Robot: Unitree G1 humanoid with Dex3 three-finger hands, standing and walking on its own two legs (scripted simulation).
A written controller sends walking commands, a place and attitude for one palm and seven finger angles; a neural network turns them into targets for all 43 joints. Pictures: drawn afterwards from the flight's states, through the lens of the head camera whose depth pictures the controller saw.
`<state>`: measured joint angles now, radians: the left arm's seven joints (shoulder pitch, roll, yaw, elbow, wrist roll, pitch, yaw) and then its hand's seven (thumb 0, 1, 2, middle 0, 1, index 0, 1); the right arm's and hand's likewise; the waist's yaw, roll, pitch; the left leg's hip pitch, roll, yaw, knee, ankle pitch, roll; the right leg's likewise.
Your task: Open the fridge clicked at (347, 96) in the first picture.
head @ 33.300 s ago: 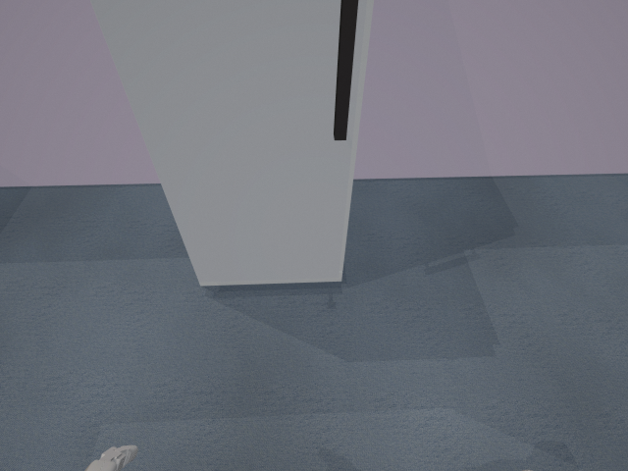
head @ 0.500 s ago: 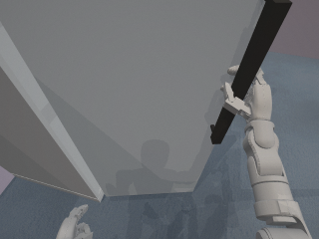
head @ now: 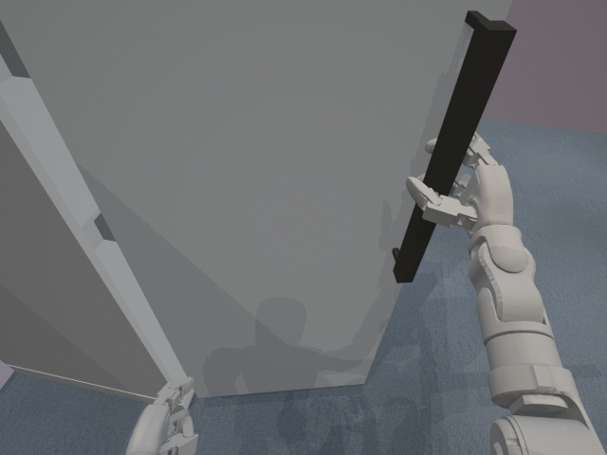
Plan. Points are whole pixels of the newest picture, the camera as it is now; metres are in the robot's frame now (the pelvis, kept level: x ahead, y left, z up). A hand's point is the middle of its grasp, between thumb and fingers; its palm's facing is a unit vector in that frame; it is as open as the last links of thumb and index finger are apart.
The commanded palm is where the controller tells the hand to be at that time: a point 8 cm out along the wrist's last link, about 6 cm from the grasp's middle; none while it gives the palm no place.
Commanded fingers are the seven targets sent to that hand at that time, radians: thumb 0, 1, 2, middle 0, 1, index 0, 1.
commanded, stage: loosen the grip on the handle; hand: right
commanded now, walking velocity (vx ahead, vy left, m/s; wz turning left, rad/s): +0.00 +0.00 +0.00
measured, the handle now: (430, 177) +0.45 -0.13 +0.16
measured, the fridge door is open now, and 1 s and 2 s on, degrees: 73 72 72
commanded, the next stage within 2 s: slip the hand off the handle in 0.40 s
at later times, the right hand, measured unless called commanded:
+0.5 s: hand (429, 194) +0.41 -0.12 +0.17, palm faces -0.04 +1.00 -0.07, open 14.5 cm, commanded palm +0.38 -0.18 +0.18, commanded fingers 0.00 0.55 -0.20 0.25 1.15 0.25 1.15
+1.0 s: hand (489, 200) +0.39 -0.19 +0.18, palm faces -0.02 +1.00 -0.06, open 14.7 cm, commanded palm +0.37 -0.24 +0.18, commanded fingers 0.00 0.55 -0.20 0.25 1.15 0.25 1.15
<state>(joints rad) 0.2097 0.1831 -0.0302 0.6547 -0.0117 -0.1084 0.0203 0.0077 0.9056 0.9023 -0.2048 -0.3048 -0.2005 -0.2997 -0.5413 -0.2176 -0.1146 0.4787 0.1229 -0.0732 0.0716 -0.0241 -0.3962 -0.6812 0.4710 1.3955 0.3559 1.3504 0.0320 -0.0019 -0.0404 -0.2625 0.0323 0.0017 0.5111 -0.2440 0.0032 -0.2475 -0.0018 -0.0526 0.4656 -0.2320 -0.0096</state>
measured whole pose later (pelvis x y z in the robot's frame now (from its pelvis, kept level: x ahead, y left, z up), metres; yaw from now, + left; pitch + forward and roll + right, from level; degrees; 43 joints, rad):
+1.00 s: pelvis +0.01 -0.01 -0.01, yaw +1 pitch +3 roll +1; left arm 0.24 0.23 -0.04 0.64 -0.04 -0.12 0.07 0.01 0.91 0.90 -0.20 -0.30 -0.20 -0.30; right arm -0.47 -0.31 -0.23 0.42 0.19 -0.17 0.20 -0.02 0.56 -0.20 0.26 1.15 0.25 1.15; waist 0.00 -0.01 -0.06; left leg -0.32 0.01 -0.02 0.57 -0.30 -0.03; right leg -0.34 0.02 0.00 0.61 -0.32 -0.03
